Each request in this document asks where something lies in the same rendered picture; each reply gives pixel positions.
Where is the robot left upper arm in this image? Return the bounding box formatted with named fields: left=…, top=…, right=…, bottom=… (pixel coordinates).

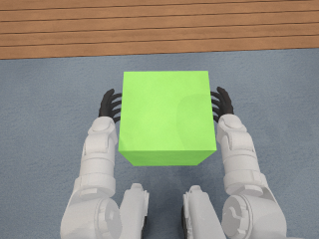
left=61, top=197, right=123, bottom=239

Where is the robot left hand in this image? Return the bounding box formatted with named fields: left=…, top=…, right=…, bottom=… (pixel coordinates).
left=98, top=89, right=123, bottom=123

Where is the left robot forearm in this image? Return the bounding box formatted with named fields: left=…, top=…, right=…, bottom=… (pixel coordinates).
left=60, top=117, right=118, bottom=239

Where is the right robot thigh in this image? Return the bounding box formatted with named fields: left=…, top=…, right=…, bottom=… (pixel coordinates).
left=182, top=190, right=226, bottom=239

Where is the robot thigh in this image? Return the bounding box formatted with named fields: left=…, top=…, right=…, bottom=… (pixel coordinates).
left=119, top=187, right=150, bottom=239
left=182, top=190, right=226, bottom=239

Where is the robot right hand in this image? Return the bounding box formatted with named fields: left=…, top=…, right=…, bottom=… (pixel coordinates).
left=210, top=87, right=234, bottom=122

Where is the left robot thigh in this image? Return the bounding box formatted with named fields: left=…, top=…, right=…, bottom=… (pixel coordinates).
left=119, top=187, right=150, bottom=239

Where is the right robot forearm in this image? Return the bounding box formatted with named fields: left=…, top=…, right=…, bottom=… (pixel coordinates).
left=216, top=114, right=287, bottom=234

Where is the carton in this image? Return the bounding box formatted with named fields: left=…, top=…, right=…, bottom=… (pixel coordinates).
left=118, top=71, right=217, bottom=166

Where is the robot right upper arm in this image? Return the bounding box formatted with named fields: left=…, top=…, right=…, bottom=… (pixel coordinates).
left=221, top=193, right=304, bottom=239

